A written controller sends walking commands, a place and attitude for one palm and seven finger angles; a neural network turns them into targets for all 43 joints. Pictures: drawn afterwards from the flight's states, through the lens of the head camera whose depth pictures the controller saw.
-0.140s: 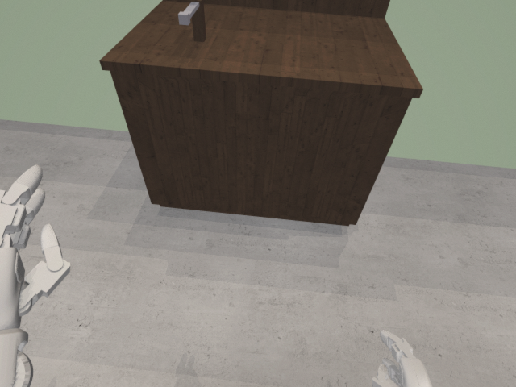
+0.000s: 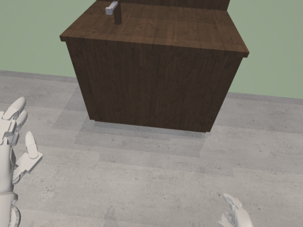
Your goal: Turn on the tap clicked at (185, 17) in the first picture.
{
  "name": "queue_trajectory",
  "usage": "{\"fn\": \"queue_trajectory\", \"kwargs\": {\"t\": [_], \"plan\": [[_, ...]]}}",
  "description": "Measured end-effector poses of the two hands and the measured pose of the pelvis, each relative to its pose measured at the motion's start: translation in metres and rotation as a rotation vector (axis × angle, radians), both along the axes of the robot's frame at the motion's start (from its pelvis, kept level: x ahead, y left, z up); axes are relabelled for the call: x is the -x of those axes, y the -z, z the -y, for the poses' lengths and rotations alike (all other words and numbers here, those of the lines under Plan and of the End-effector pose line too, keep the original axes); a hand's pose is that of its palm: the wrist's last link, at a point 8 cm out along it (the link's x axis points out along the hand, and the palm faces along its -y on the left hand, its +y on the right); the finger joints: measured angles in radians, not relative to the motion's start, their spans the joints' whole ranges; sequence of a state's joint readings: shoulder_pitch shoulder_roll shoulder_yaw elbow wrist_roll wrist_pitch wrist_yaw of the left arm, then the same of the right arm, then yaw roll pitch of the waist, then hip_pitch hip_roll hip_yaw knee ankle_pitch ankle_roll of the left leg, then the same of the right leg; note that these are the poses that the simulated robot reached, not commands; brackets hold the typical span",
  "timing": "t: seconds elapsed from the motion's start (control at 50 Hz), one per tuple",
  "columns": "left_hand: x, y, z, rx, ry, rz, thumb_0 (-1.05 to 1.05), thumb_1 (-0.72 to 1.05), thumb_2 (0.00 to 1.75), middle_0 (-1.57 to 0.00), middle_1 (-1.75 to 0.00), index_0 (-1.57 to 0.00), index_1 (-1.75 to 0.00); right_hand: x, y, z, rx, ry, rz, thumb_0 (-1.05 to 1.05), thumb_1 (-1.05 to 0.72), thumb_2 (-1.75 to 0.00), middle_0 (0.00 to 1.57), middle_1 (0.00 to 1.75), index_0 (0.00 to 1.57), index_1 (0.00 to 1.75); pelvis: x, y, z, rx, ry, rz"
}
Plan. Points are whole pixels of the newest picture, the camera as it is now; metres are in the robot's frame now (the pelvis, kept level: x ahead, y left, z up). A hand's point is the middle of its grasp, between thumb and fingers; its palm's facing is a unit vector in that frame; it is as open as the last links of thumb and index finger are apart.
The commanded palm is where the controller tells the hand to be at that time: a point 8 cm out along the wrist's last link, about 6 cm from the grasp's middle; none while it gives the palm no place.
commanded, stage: stand and wait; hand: left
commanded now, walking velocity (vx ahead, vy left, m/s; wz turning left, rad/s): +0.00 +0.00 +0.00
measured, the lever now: (109, 11) +1.04 +0.29 +0.15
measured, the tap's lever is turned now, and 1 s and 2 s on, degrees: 0 0 0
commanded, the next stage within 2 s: look at it before walking up in 0.12 s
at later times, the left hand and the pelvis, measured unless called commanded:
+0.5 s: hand (39, 157) +0.21 +0.24 +0.16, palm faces +0.40 -0.84 -0.36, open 7.4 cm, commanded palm +0.15 +0.28 +0.18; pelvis +0.00 +0.00 +0.00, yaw +1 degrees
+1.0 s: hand out of the picture +0.14 +0.27 +0.16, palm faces +0.56 -0.75 -0.35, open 7.4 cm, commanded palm +0.07 +0.31 +0.18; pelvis -0.02 +0.00 -0.02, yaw +14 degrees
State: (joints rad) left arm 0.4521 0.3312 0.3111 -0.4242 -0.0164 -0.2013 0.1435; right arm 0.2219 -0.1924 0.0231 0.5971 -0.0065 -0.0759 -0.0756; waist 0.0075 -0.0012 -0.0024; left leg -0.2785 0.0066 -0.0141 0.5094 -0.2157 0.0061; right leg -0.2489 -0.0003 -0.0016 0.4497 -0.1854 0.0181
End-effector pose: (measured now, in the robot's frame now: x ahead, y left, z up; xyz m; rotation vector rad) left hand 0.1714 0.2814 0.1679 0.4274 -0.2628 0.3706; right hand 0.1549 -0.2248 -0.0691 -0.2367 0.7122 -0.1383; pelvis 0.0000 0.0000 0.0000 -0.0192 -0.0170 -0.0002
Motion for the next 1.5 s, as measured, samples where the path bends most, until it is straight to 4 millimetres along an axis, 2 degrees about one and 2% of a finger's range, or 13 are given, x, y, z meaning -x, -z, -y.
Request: {"fn": "queue_trajectory", "kwargs": {"t": [0.42,0.6,0.72,0.9,0.98,1.02,1.12,1.28,1.38,1.5], "plan": [[0.0,-0.001,0.004,-0.007,0.005,-0.007,0.01,0.89,0.9,-0.21,-0.31,-0.21,-0.3,0.006,0.003,0.007,-0.002,0.018,-0.012,0.01,-0.9,-0.9,0.2,0.3,0.2,0.3,0.0,0.0,0.003,0.001,-0.002,0.001],[0.014,0.0,-0.004,-0.034,-0.02,-0.011,0.01,0.89,0.9,-0.21,-0.31,-0.21,-0.3,0.008,0.009,0.006,0.01,-0.002,-0.036,0.01,-0.9,-0.9,0.2,0.3,0.2,0.3,0.006,0.006,0.0,0.004,-0.053,-0.018],[0.034,-0.002,-0.01,-0.064,-0.071,-0.01,0.01,0.89,0.9,-0.21,-0.31,-0.21,-0.3,0.004,0.017,-0.002,0.003,-0.043,-0.044,0.01,-0.9,-0.9,0.2,0.3,0.2,0.3,0.012,0.011,0.003,-0.001,-0.082,-0.023],[0.059,-0.004,-0.003,-0.04,-0.127,0.046,0.01,0.89,0.9,-0.21,-0.31,-0.21,-0.3,-0.007,0.025,-0.012,-0.006,-0.142,-0.049,0.01,-0.9,-0.9,0.2,0.3,0.2,0.3,0.02,0.017,0.012,0.003,-0.169,-0.009],[0.078,-0.002,-0.017,-0.036,-0.164,0.064,0.01,0.89,0.9,-0.21,-0.31,-0.21,-0.3,-0.013,0.019,-0.017,0.049,-0.178,-0.062,0.01,-0.9,-0.9,0.2,0.3,0.2,0.3,0.021,0.018,0.005,-0.006,-0.23,0.004],[0.089,0.001,-0.028,-0.046,-0.185,0.075,0.01,0.89,0.9,-0.21,-0.31,-0.21,-0.3,-0.018,0.018,-0.023,0.072,-0.19,-0.038,0.01,-0.9,-0.9,0.2,0.3,0.2,0.3,0.024,0.024,-0.001,-0.008,-0.253,0.004],[0.118,-0.002,-0.044,-0.079,-0.258,0.043,0.01,0.89,0.9,-0.21,-0.31,-0.21,-0.3,-0.021,0.012,-0.047,0.035,-0.261,-0.024,0.01,-0.91,-0.9,0.2,0.29,0.2,0.3,0.035,0.017,0.001,0.009,-0.325,0.004],[0.174,-0.02,-0.026,-0.071,-0.401,0.0,0.01,0.89,0.9,-0.21,-0.31,-0.2,-0.3,-0.028,0.011,-0.077,-0.044,-0.429,-0.054,0.01,-0.9,-0.9,0.2,0.3,0.2,0.3,0.034,0.003,0.016,0.039,-0.435,-0.026],[0.199,-0.013,-0.018,-0.055,-0.531,-0.032,0.01,0.89,0.9,-0.21,-0.31,-0.21,-0.3,-0.046,0.029,-0.086,-0.032,-0.548,-0.09,0.01,-0.9,-0.9,0.21,0.3,0.2,0.3,0.035,0.008,0.027,-0.002,-0.519,-0.037],[0.22,-0.009,-0.024,-0.005,-0.648,-0.05,0.01,0.89,0.9,-0.21,-0.31,-0.21,-0.3,-0.072,0.02,-0.094,0.032,-0.604,-0.11,0.01,-0.9,-0.9,0.2,0.3,0.2,0.3,0.023,-0.003,0.017,-0.05,-0.624,-0.031]]}}
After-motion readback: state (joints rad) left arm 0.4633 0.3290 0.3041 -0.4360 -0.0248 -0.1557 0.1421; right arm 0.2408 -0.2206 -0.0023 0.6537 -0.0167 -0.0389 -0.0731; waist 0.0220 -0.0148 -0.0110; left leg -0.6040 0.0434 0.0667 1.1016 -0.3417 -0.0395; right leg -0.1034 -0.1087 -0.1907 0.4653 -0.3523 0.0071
